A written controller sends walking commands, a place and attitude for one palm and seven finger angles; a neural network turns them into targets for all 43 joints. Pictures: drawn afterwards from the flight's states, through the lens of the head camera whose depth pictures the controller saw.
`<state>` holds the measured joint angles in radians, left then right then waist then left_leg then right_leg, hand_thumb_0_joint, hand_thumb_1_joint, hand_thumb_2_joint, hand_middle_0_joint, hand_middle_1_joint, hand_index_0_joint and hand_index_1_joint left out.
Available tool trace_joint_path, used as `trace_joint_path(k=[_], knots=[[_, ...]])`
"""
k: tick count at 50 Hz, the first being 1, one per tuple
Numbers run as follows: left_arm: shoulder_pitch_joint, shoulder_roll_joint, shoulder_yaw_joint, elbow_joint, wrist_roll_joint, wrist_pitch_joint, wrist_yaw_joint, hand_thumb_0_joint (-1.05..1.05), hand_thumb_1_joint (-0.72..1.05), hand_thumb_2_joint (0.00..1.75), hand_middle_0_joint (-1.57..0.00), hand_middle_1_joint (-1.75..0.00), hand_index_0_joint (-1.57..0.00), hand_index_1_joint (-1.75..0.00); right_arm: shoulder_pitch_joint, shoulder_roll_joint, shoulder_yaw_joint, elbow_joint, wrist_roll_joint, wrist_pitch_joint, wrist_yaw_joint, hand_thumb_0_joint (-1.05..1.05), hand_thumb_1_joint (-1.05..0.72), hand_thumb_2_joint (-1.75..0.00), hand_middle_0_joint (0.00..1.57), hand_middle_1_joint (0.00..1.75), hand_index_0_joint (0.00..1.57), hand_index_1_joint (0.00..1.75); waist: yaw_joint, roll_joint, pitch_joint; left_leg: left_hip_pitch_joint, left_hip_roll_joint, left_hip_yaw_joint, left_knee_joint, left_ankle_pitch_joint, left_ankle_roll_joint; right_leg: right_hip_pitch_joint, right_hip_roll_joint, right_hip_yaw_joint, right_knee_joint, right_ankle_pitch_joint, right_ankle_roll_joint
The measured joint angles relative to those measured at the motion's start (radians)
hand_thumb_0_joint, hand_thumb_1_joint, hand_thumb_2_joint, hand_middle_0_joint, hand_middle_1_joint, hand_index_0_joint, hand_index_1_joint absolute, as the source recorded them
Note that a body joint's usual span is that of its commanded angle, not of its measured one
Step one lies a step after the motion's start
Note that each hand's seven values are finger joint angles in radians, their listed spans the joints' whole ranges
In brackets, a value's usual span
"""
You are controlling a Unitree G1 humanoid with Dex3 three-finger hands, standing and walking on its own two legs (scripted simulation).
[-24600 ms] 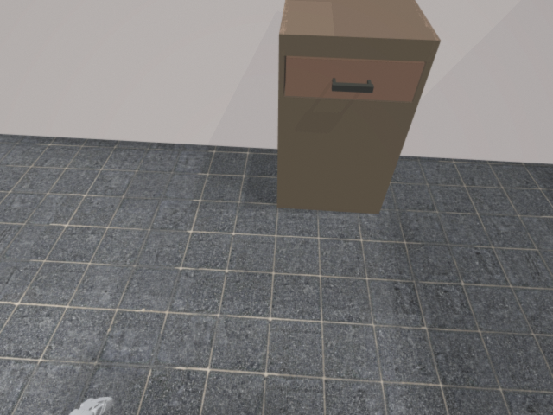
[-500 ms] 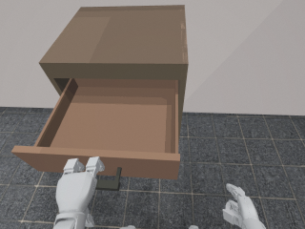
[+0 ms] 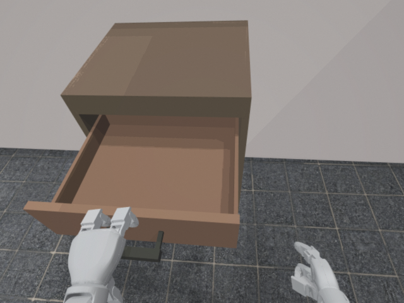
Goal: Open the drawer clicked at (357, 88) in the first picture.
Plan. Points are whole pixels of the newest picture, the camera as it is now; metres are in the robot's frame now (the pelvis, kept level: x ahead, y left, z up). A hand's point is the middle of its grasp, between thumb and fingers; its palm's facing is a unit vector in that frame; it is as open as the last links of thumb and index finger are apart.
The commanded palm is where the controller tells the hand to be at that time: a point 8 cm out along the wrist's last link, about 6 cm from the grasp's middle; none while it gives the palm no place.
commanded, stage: lift the hand off the handle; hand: left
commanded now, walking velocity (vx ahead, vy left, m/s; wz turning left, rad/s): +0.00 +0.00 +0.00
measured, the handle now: (131, 243) +0.24 +0.20 -0.05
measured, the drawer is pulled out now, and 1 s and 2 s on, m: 0.30 0.30 0.30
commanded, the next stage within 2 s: draw the hand back to the body in 1.16 s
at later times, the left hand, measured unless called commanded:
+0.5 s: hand (106, 248) +0.19 +0.20 +0.05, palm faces +0.06 -0.13 -0.99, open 13.8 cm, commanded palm +0.17 +0.19 +0.11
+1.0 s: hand (92, 238) +0.20 +0.21 +0.09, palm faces +0.07 -0.15 -0.99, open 13.8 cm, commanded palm +0.17 +0.20 +0.14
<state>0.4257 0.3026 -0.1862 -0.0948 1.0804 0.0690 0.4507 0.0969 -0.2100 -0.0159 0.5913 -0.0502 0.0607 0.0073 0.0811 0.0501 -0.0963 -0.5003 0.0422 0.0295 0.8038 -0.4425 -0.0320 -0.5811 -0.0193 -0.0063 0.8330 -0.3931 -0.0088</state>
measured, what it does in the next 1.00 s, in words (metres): stands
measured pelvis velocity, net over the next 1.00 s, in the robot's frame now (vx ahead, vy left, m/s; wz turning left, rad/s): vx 0.00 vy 0.00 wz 0.00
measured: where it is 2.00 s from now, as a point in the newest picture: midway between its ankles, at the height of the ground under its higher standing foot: outside the picture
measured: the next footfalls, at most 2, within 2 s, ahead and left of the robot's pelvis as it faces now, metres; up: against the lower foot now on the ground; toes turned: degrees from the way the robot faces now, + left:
none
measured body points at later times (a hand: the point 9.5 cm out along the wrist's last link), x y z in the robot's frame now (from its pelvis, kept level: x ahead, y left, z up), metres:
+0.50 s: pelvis +0.00 +0.00 +0.02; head +0.01 -0.04 +0.46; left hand +0.19 +0.20 +0.10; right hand +0.22 -0.20 -0.08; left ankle -0.02 +0.14 -0.70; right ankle +0.01 -0.11 -0.70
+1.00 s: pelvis +0.00 +0.00 +0.03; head +0.01 -0.03 +0.48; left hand +0.19 +0.21 +0.14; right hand +0.23 -0.19 -0.07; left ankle -0.02 +0.14 -0.70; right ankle +0.01 -0.11 -0.70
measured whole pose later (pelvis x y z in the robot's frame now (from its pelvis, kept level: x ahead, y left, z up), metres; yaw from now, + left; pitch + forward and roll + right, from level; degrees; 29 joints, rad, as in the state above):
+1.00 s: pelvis +0.00 +0.00 +0.03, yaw +0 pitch +1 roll +1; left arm 0.43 0.36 -0.15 -0.31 1.00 0.12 0.24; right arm 0.08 -0.23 0.00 0.61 -0.02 0.07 0.02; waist 0.11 0.08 -0.03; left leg -0.25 0.04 0.03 0.56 -0.34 -0.03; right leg -0.33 -0.02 -0.01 0.59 -0.29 0.00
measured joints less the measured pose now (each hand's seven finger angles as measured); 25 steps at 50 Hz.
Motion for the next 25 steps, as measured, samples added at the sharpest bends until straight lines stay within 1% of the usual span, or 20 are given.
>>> trace_joint_path(k=[5, 14, 20, 25], knots=[[-0.004, 0.002, 0.002, -0.020, -0.001, 0.007, -0.009, 0.00, -0.49, 0.30, -0.32, -1.20, -0.38, -1.22, -0.001, -0.007, -0.001, 0.002, 0.003, 0.003, 0.004, 0.01, -0.91, -0.90, 0.20, 0.30, 0.20, 0.30, 0.002, 0.005, 0.008, 0.023, -0.001, 0.000, -0.018, 0.008, 0.001, 0.023, 0.000, 0.000, -0.018, 0.007, 0.001], [-0.030, -0.010, -0.018, -0.056, -0.009, 0.025, -0.051, 0.00, -0.49, 0.30, -0.31, -1.20, -0.34, -1.21, 0.000, -0.005, 0.003, 0.007, 0.014, 0.002, 0.010, 0.01, -0.91, -0.90, 0.20, 0.30, 0.20, 0.30, 0.005, 0.011, 0.014, 0.075, -0.002, 0.008, -0.069, 0.030, 0.001, 0.069, 0.001, 0.006, -0.060, 0.027, 0.001], [0.000, 0.008, -0.002, -0.081, -0.015, 0.025, -0.073, 0.00, -0.49, 0.30, -0.31, -1.20, -0.33, -1.20, -0.001, -0.001, 0.012, 0.008, 0.021, 0.001, 0.013, 0.01, -0.91, -0.90, 0.20, 0.30, 0.20, 0.30, 0.008, 0.010, 0.024, 0.120, 0.002, 0.015, -0.108, 0.045, -0.002, 0.107, 0.006, 0.012, -0.091, 0.039, -0.002], [0.004, 0.021, 0.006, -0.102, -0.030, 0.037, -0.097, 0.00, -0.49, 0.30, -0.32, -1.20, -0.32, -1.20, -0.005, -0.009, 0.008, 0.010, 0.019, 0.002, 0.011, 0.01, -0.91, -0.90, 0.20, 0.30, 0.20, 0.30, 0.015, 0.018, 0.039, 0.144, 0.001, 0.006, -0.130, 0.058, -0.002, 0.138, 0.005, 0.003, -0.118, 0.051, -0.002]])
